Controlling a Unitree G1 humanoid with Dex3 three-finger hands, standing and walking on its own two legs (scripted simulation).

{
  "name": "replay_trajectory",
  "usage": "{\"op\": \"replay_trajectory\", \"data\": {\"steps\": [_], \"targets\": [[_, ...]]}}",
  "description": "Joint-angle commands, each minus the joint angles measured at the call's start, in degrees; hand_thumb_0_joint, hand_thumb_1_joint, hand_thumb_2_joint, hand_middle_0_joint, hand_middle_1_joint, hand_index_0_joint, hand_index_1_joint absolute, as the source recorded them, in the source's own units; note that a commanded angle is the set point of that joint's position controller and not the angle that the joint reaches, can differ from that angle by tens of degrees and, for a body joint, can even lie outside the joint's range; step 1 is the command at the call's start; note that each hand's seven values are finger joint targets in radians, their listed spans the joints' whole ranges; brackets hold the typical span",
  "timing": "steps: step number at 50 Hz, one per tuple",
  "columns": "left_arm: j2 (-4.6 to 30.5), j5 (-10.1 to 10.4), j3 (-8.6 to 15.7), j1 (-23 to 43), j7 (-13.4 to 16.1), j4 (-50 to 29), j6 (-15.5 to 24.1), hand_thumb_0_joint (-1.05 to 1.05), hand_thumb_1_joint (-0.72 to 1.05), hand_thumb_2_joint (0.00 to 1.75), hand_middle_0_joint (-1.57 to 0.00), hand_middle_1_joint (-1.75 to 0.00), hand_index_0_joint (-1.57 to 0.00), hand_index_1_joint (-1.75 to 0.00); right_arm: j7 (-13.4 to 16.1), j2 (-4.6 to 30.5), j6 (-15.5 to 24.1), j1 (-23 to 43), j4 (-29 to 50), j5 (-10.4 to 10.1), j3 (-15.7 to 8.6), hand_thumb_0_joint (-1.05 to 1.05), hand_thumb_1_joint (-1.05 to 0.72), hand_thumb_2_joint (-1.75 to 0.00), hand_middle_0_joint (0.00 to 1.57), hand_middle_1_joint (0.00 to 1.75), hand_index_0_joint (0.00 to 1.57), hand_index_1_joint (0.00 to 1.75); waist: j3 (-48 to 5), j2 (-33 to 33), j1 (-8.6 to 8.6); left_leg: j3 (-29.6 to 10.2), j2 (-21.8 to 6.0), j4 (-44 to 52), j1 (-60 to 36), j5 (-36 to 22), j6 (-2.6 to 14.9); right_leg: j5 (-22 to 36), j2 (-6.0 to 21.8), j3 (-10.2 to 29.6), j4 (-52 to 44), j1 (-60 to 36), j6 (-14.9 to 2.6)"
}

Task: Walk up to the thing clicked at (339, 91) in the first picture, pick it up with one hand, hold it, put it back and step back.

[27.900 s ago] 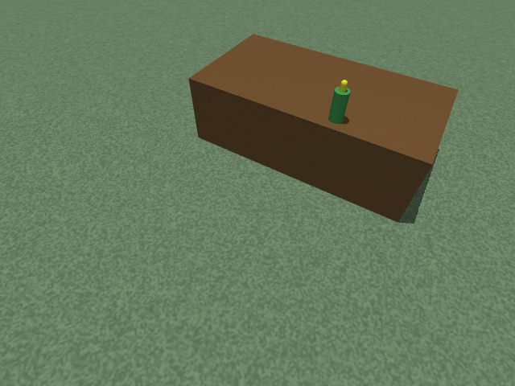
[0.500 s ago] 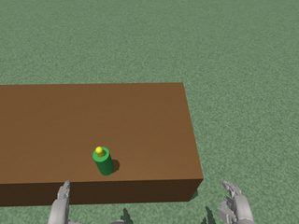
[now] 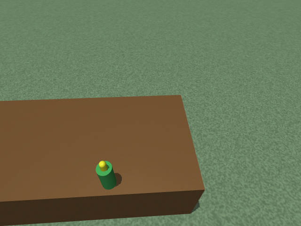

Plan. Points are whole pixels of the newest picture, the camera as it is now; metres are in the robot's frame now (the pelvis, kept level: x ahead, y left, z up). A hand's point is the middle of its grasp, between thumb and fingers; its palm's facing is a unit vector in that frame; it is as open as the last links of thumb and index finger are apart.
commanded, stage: home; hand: left
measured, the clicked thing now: (105, 173) +0.39 +0.19 -0.28
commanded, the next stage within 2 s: stand in 1.30 s
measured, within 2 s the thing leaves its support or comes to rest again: neither
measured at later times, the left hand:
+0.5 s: hand out of the picture +0.01 +0.27 -0.15, palm faces -0.04 -0.93 -0.36, open 17.6 cm
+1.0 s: hand out of the picture +0.02 +0.26 -0.15, palm faces -0.04 -0.93 -0.35, open 17.6 cm
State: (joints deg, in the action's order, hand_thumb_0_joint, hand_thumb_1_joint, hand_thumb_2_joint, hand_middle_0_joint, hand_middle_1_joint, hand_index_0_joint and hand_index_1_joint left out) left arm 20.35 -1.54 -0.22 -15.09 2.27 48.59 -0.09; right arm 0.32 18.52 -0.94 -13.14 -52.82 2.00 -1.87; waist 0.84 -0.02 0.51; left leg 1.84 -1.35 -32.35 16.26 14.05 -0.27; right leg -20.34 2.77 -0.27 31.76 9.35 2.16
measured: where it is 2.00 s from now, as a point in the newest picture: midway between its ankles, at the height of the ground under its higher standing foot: outside the picture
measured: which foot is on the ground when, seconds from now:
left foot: down 0.00-1.00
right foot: down 0.00-1.00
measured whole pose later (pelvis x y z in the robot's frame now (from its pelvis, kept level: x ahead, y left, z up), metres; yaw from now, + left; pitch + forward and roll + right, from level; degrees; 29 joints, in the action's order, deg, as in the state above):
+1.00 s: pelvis -0.02 +0.01 +0.01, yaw +0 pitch -4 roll +0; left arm 19.5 -0.8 -0.8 -11.1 0.5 65.2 0.1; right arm -0.2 19.6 -0.4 -8.6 -64.6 0.4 -0.1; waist 2.1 -0.8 0.7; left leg 2.3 -0.4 -21.9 11.5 7.0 0.8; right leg -13.3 3.5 -0.1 21.8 5.0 3.1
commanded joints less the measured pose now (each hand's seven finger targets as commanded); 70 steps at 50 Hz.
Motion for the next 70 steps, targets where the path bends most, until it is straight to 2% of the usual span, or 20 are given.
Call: {"op": "replay_trajectory", "data": {"steps": [1, 2, 4, 5, 8, 12, 18, 22, 24, 27, 29, 31, 37, 42, 49, 55, 57, 61, 67, 70], "targets": [[9.9, -0.2, 2.2, 2.8, 0.4, -1.0, 1.7, 0.00, -0.59, 0.03, -0.05, -0.04, -0.05, -0.04, 0.6, 9.8, 1.8, 4.0, 2.1, -0.2, -1.7, 0.00, -0.90, -0.90, 0.20, 0.30, 0.20, 0.30, -2.5, -1.0, -0.56, -5.2, -4.1, 8.2, -8.3, -12.6, 0.82, 13.9, 3.1, 2.7, -8.9, 2.3, -2.73], [9.7, -0.2, 2.1, 3.3, 0.4, 0.1, 1.4, 0.00, -0.59, 0.03, -0.05, -0.04, -0.05, -0.04, 0.7, 10.4, 1.8, 4.3, 1.5, -0.2, -1.8, 0.00, -0.90, -0.90, 0.20, 0.30, 0.20, 0.30, -1.8, -2.4, -0.41, -5.8, -4.4, 10.0, -8.1, -8.8, 0.86, 10.9, 2.8, 2.4, -9.3, 2.6, -2.64], [10.3, -0.1, 1.9, 3.9, 0.3, 1.8, 1.3, 0.00, -0.57, 0.04, -0.05, -0.05, -0.05, -0.05, 0.7, 11.0, 1.7, 4.3, 0.0, -0.3, -1.5, 0.00, -0.90, -0.90, 0.20, 0.30, 0.20, 0.30, -2.6, -1.8, -0.49, -5.9, -4.8, 10.6, -9.2, -11.7, 1.02, 13.4, 3.4, 2.5, -10.0, 0.7, -2.60], [10.3, -0.1, 1.8, 3.8, 0.3, 2.9, 1.1, 0.00, -0.58, 0.04, -0.05, -0.05, -0.05, -0.05, 0.8, 11.3, 1.8, 4.4, -0.9, -0.3, -1.5, 0.00, -0.90, -0.90, 0.20, 0.30, 0.20, 0.30, -1.6, -2.3, -0.49, -6.4, -4.8, 12.1, -9.4, -9.6, 0.81, 11.6, 3.0, 2.3, -10.2, 1.6, -2.46], [10.8, -0.1, 1.5, 4.4, 0.2, 5.3, 1.0, 0.00, -0.56, 0.04, -0.05, -0.05, -0.05, -0.05, 0.8, 11.6, 1.7, 5.3, -2.5, -0.5, -1.3, 0.00, -0.90, -0.90, 0.20, 0.30, 0.20, 0.30, -1.4, -0.8, -0.48, -6.3, -4.9, 12.7, -9.9, -10.3, 0.85, 12.2, 3.7, 2.6, -11.8, 0.4, -2.36], [10.8, -0.1, 1.2, 4.2, 0.0, 8.2, 0.8, 0.00, -0.59, 0.03, -0.05, -0.04, -0.05, -0.04, 0.7, 12.4, 1.5, 6.8, -4.4, -0.5, -1.2, 0.00, -0.90, -0.90, 0.20, 0.30, 0.20, 0.30, 1.9, -1.4, -0.78, -7.3, -5.1, 15.8, -7.8, -2.0, 0.67, 7.4, 3.4, 2.4, -13.6, 1.7, -2.03], [11.1, -0.2, 1.2, 4.4, -0.4, 10.5, 1.0, 0.00, -0.58, 0.04, -0.05, -0.05, -0.05, -0.04, 0.3, 12.6, 1.3, 6.6, -6.1, -0.7, -1.3, 0.00, -0.90, -0.90, 0.20, 0.30, 0.20, 0.30, 2.4, -1.4, -0.25, -7.5, -4.8, 16.9, -6.3, 3.3, 0.70, 2.2, 3.4, 2.9, -15.5, 2.7, -2.06], [11.5, -0.2, 1.2, 4.9, -0.4, 11.2, 1.5, 0.00, -0.58, 0.04, -0.05, -0.05, -0.05, -0.05, 0.2, 12.2, 1.4, 7.1, -6.7, -0.8, -1.2, 0.00, -0.90, -0.90, 0.20, 0.30, 0.20, 0.30, 0.5, -0.1, -0.23, -6.8, -4.5, 15.5, -7.9, -0.1, 0.95, 4.0, 4.2, 3.6, -16.5, 2.0, -2.25], [11.3, -0.2, 1.1, 4.7, -0.4, 11.7, 1.5, 0.00, -0.59, 0.03, -0.05, -0.04, -0.05, -0.04, 0.1, 12.3, 1.4, 7.2, -7.1, -0.8, -1.2, 0.00, -0.90, -0.90, 0.20, 0.30, 0.20, 0.30, 1.5, 0.2, -0.12, -6.8, -4.6, 15.3, -8.2, 0.6, 0.93, 2.7, 4.1, 3.5, -16.8, 3.6, -2.17], [11.3, 0.0, 1.1, 4.7, -0.6, 12.1, 1.4, 0.00, -0.60, 0.03, -0.05, -0.04, -0.05, -0.04, 0.0, 12.7, 1.3, 6.7, -7.5, -0.9, -1.1, 0.00, -0.90, -0.90, 0.20, 0.30, 0.20, 0.30, 2.7, -1.2, 0.07, -7.2, -4.6, 16.2, -6.0, 3.8, 1.00, 0.9, 3.9, 3.6, -16.7, 3.5, -2.19], [11.3, -0.1, 1.3, 4.3, -0.7, 12.5, 1.1, 0.00, -0.60, 0.03, -0.05, -0.04, -0.05, -0.04, 0.0, 13.1, 1.2, 6.8, -7.6, -0.8, -1.1, 0.00, -0.90, -0.90, 0.20, 0.30, 0.20, 0.30, 3.7, -2.2, 0.01, -8.1, -5.0, 17.6, -4.4, 8.7, 0.93, -1.9, 3.2, 3.2, -15.8, 4.8, -2.25], [11.2, -0.1, 1.3, 3.4, -0.9, 12.9, 1.0, 0.00, -0.57, 0.04, -0.05, -0.05, -0.05, -0.05, 0.1, 13.8, 1.2, 6.9, -7.5, -0.9, -1.2, 0.00, -0.90, -0.90, 0.20, 0.30, 0.20, 0.30, 2.8, -3.2, -0.46, -8.9, -5.4, 18.5, -3.6, 10.9, 1.24, -1.1, 3.0, 3.0, -14.8, 3.5, -2.45], [11.7, 0.0, 1.4, 3.1, -1.1, 13.4, 1.3, 0.00, -0.59, 0.03, -0.05, -0.04, -0.05, -0.04, 0.1, 13.5, 1.5, 6.7, -7.6, -1.2, -1.1, 0.00, -0.90, -0.90, 0.20, 0.30, 0.20, 0.30, 1.7, -1.4, -0.04, -8.3, -5.1, 16.8, -5.7, 7.4, 1.24, -0.3, 3.8, 4.0, -15.5, 4.6, -2.82], [11.1, 0.3, 1.1, 4.4, -0.9, 13.4, 1.7, 0.00, -0.61, 0.02, -0.04, -0.04, -0.05, -0.04, 0.0, 12.7, 1.8, 6.7, -8.0, -1.4, -0.7, 0.00, -0.90, -0.90, 0.20, 0.30, 0.20, 0.30, -0.1, 1.0, 0.41, -6.6, -5.1, 14.5, -8.7, -2.9, 1.65, 6.8, 4.8, 4.4, -15.8, 2.4, -2.96], [11.4, 0.5, 1.6, 4.7, -1.1, 13.7, 1.2, 0.00, -0.60, 0.03, -0.04, -0.04, -0.05, -0.04, 0.2, 13.7, 1.9, 7.3, -8.4, -1.4, -0.6, 0.00, -0.90, -0.90, 0.20, 0.30, 0.20, 0.30, 1.7, -0.6, 0.04, -7.3, -5.4, 16.6, -7.5, 0.5, 1.18, 6.6, 4.1, 3.6, -15.0, 2.1, -2.74], [11.1, 0.5, 1.7, 6.3, -1.2, 13.2, 1.3, 0.00, -0.60, 0.03, -0.04, -0.04, -0.05, -0.04, 0.2, 13.5, 2.0, 7.7, -8.7, -1.5, -0.6, 0.00, -0.90, -0.90, 0.20, 0.30, 0.20, 0.30, 1.2, -0.3, 0.20, -6.7, -5.2, 15.9, -8.3, -2.7, 1.01, 7.5, 4.5, 3.8, -15.7, 1.4, -2.60], [11.3, 0.5, 1.8, 7.1, -1.2, 13.0, 1.5, 0.00, -0.61, 0.02, -0.04, -0.04, -0.04, -0.04, 0.1, 13.1, 2.1, 7.7, -8.7, -1.5, -0.5, 0.00, -0.90, -0.90, 0.20, 0.30, 0.20, 0.30, -0.5, 0.5, 0.34, -6.3, -5.5, 14.9, -9.9, -6.9, 1.21, 10.2, 5.1, 4.2, -15.8, 0.3, -2.54], [11.4, 0.6, 2.0, 7.9, -1.1, 12.8, 1.4, 0.00, -0.61, 0.02, -0.04, -0.04, -0.04, -0.04, 0.3, 13.3, 2.1, 8.1, -8.9, -1.4, -0.5, 0.00, -0.90, -0.90, 0.20, 0.30, 0.20, 0.30, -0.1, 0.1, 0.23, -6.1, -5.5, 15.1, -9.8, -7.7, 1.07, 11.1, 5.0, 3.9, -16.0, -0.3, -2.41], [11.5, 0.7, 2.2, 8.8, -1.2, 12.4, 1.4, 0.00, -0.61, 0.02, -0.04, -0.04, -0.05, -0.04, 0.3, 13.3, 2.3, 8.7, -9.2, -1.4, -0.5, 0.00, -0.90, -0.90, 0.20, 0.30, 0.20, 0.30, -1.4, -0.1, 0.12, -5.6, -5.9, 14.5, -11.1, -14.1, 0.87, 15.3, 5.0, 3.7, -15.8, -1.7, -2.20], [11.7, 0.7, 2.4, 9.5, -1.2, 12.5, 1.3, 0.00, -0.60, 0.03, -0.05, -0.04, -0.05, -0.04, 0.4, 13.4, 2.2, 8.2, -9.6, -1.4, -0.5, 0.00, -0.90, -0.90, 0.20, 0.30, 0.20, 0.30, -0.6, 0.3, 0.30, -5.5, -5.7, 15.5, -10.4, -9.6, 0.68, 12.2, 5.1, 3.9, -16.5, -1.6, -2.31]]}}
